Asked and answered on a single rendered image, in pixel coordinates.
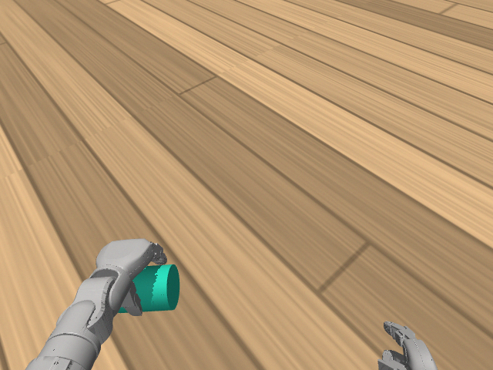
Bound left robot arm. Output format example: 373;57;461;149
25;265;131;370

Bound can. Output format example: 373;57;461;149
118;264;179;313

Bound right robot hand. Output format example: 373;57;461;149
377;321;438;370

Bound left robot hand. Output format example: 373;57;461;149
96;238;167;316

